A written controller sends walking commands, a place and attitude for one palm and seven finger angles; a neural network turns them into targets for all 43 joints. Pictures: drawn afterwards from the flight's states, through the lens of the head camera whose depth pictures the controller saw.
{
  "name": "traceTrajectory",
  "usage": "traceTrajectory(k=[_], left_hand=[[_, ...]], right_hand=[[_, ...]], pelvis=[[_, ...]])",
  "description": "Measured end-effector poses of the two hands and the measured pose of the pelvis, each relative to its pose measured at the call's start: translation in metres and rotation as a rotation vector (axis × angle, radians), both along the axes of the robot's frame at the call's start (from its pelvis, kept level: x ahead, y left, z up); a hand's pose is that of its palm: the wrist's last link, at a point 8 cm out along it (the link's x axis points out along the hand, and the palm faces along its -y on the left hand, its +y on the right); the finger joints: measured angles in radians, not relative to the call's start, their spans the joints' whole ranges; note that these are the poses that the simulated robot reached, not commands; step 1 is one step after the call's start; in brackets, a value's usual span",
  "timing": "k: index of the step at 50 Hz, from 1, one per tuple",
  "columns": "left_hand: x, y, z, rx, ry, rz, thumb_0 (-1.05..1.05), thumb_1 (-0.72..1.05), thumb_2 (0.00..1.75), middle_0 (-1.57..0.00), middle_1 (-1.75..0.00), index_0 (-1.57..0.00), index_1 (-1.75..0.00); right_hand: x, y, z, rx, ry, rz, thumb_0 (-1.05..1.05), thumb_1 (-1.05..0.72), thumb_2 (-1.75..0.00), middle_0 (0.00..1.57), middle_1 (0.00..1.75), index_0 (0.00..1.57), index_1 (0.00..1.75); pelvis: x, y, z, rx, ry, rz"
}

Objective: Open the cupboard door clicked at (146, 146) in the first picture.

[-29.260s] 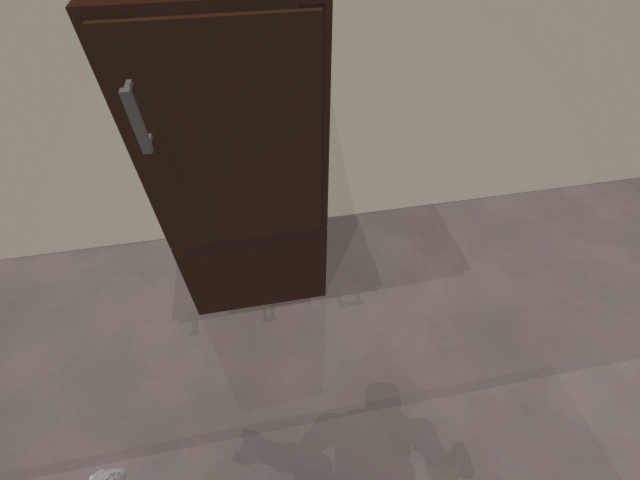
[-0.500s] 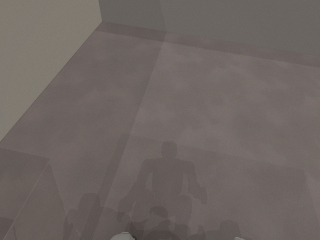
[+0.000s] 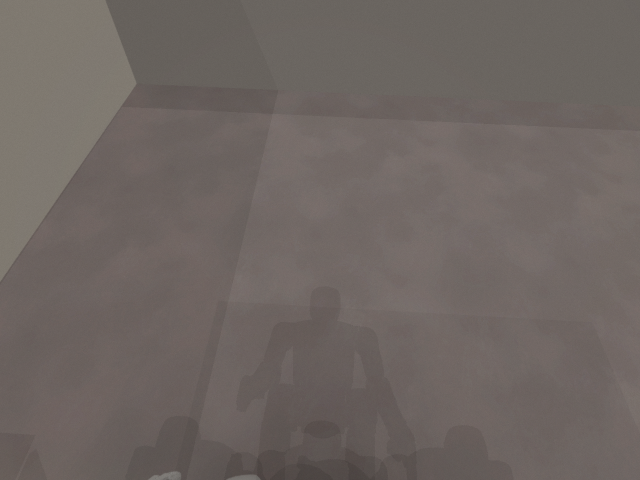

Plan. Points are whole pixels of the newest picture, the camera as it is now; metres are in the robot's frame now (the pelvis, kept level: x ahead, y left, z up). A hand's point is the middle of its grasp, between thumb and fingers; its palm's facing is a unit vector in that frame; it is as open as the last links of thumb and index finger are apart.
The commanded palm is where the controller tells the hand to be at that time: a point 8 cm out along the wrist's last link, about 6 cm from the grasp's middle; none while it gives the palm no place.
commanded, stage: walk to a spot facing it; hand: left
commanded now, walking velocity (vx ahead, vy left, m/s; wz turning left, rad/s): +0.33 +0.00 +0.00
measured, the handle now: out of the picture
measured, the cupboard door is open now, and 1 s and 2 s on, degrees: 44 44 44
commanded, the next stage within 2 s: turn to face it in 0.12 s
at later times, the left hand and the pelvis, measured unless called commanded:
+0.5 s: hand (205, 384) +0.28 +0.20 -0.16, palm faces +0.12 -0.98 -0.19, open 7.3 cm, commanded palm none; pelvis +0.20 +0.01 +0.00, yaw +6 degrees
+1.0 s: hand (174, 393) +0.27 +0.24 -0.16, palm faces +0.42 -0.86 -0.28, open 7.4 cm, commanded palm none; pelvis +0.28 +0.00 +0.00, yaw +24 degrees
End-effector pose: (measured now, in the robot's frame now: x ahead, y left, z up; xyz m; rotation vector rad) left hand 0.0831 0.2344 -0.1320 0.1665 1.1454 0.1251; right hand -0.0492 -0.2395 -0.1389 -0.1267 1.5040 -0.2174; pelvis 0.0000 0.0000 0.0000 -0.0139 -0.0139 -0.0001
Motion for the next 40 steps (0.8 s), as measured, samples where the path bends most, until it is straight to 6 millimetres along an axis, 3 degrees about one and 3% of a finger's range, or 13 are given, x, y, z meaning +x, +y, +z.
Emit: traceTrajectory(k=[6, 12, 16, 23, 27, 33, 37, 40], left_hand=[[0.007, 0.001, -0.005, -0.027, 0.13, 0.029, 0.0, 0.94, 0.9, -0.2, -0.3, -0.2, -0.29], [0.024, 0.017, -0.027, -0.057, 0.245, 0.067, 0.0, 0.92, 0.9, -0.2, -0.3, -0.2, -0.29], [0.063, 0.023, -0.024, -0.04, 0.253, 0.054, 0.01, 0.92, 0.9, -0.2, -0.3, -0.2, -0.29], [0.163, 0.014, -0.001, -0.027, 0.059, 0.092, 0.01, 0.92, 0.9, -0.19, -0.3, -0.2, -0.29], [0.198, 0.008, 0.002, 0.011, -0.022, 0.121, 0.0, 0.91, 0.9, -0.2, -0.3, -0.2, -0.29], [0.201, 0.007, 0.01, 0.025, -0.016, 0.204, 0.0, 0.91, 0.9, -0.2, -0.3, -0.2, -0.29], [0.183, 0.015, 0.002, 0.016, 0.033, 0.272, 0.0, 0.91, 0.9, -0.2, -0.3, -0.2, -0.29], [0.164, 0.027, -0.013, 0.007, 0.076, 0.322, 0.0, 0.91, 0.9, -0.2, -0.3, -0.2, -0.3]], right_hand=[[0.122, 0.008, 0.018, -0.005, -0.194, 0.035, 0.01, -0.92, -0.9, 0.19, 0.3, 0.2, 0.3], [0.228, 0.029, 0.012, -0.026, -0.337, 0.099, 0.01, -0.91, -0.9, 0.19, 0.3, 0.2, 0.3], [0.254, 0.037, 0.014, -0.033, -0.335, 0.088, 0.0, -0.92, -0.9, 0.2, 0.3, 0.2, 0.3], [0.263, 0.023, 0.008, -0.014, -0.15, 0.134, 0.0, -0.94, -0.9, 0.2, 0.3, 0.2, 0.3], [0.282, 0.008, -0.006, 0.014, -0.093, 0.148, 0.0, -0.92, -0.9, 0.2, 0.3, 0.2, 0.3], [0.354, 0.001, 0.005, 0.011, -0.129, 0.232, 0.01, -0.92, -0.9, 0.2, 0.3, 0.2, 0.3], [0.419, 0.013, 0.014, 0.003, -0.219, 0.336, 0.01, -0.92, -0.9, 0.19, 0.3, 0.2, 0.3], [0.467, 0.026, 0.013, -0.014, -0.314, 0.418, 0.01, -0.91, -0.9, 0.19, 0.3, 0.2, 0.3]], pelvis=[[0.056, 0.002, 0.011, -0.005, 0.019, -0.01], [0.118, 0.023, -0.005, -0.02, 0.007, -0.025], [0.147, 0.026, -0.002, -0.003, 0.014, -0.018], [0.187, 0.016, 0.007, -0.002, 0.029, 0.078], [0.209, 0.001, -0.002, 0.024, 0.032, 0.122], [0.236, -0.003, 0.007, 0.039, 0.027, 0.216], [0.249, 0.001, 0.006, 0.047, 0.028, 0.269], [0.258, 0.012, -0.007, 0.025, 0.024, 0.3]])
